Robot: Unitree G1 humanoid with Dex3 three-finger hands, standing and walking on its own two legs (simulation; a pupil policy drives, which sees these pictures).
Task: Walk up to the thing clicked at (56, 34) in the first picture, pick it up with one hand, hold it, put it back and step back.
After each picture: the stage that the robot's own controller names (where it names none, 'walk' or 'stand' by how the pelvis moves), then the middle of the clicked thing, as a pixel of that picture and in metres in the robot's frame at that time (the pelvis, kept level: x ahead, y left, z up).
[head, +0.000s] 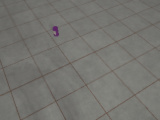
stand; (55, 31) +1.54 +0.38 -0.72
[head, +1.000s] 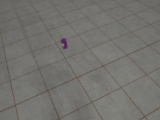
walk; (64, 43) +1.42 +0.40 -0.72
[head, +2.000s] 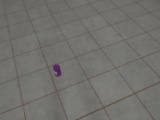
walk; (57, 70) +0.93 +0.35 -0.72
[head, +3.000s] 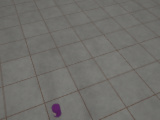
walk; (56, 110) +0.55 +0.24 -0.69
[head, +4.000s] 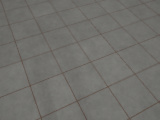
stand; out of the picture +0.37 +0.20 -0.70
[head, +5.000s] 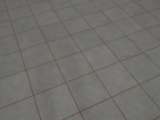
stand; out of the picture +0.33 +0.20 -0.72
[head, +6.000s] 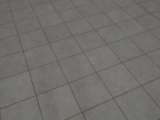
stand; out of the picture +0.34 +0.19 -0.73
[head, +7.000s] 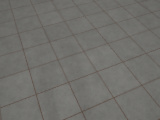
stand; out of the picture +0.33 +0.19 -0.73
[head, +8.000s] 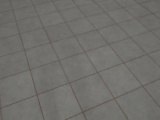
stand; out of the picture +0.34 +0.19 -0.73
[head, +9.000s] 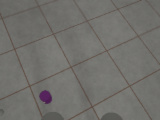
go down; (46, 97) +0.37 +0.20 -0.56
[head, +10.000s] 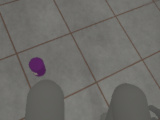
go down; (38, 67) +0.42 +0.23 -0.32
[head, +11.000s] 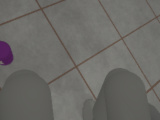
close in; (2, 54) +0.41 +0.26 -0.25
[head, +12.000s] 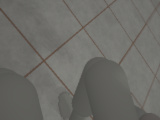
close; out of the picture +0.40 +0.28 -0.22
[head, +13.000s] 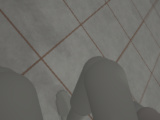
close; out of the picture +0.39 +0.28 -0.22
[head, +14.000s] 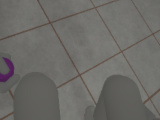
lift; (1, 73) +0.32 +0.27 -0.12
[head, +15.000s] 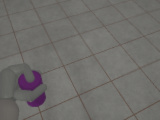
lift; (33, 89) +0.31 +0.18 +0.02
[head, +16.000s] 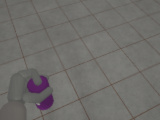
hold; (41, 93) +0.31 +0.17 -0.02
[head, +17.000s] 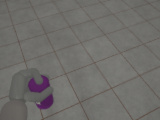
hold; (41, 93) +0.32 +0.17 -0.01
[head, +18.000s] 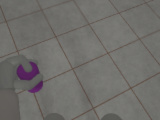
crouch; (31, 78) +0.36 +0.19 -0.07
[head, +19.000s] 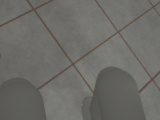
lower; out of the picture +0.43 +0.27 -0.16
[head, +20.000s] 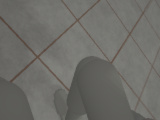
lower; out of the picture +0.41 +0.30 -0.22
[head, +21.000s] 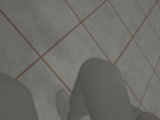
lower; out of the picture +0.40 +0.30 -0.22
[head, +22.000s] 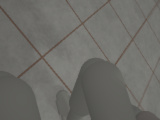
lower; out of the picture +0.40 +0.29 -0.23
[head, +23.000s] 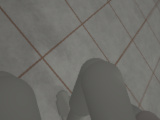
lower; out of the picture +0.40 +0.29 -0.23
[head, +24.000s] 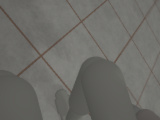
withdraw; out of the picture +0.39 +0.27 -0.23
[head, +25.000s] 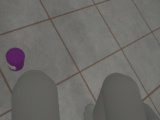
walk; (15, 60) +0.40 +0.24 -0.27
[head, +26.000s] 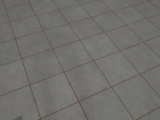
stand; out of the picture +0.34 +0.18 -0.64
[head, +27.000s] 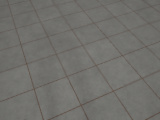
stand; out of the picture +0.35 +0.19 -0.67
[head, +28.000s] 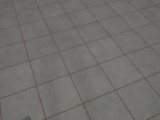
stand; out of the picture +0.35 +0.19 -0.67
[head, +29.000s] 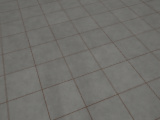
stand; out of the picture +0.37 +0.18 -0.72
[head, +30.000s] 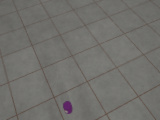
walk; (67, 107) +0.44 +0.16 -0.71
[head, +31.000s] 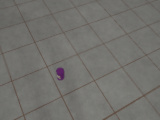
walk; (60, 74) +0.72 +0.14 -0.70
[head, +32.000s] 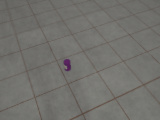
stand; (67, 65) +0.97 +0.23 -0.70
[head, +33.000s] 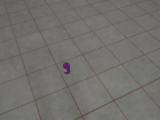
stand; (66, 68) +0.99 +0.21 -0.72
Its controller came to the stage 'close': yes
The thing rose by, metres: 0.70
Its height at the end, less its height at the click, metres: +0.00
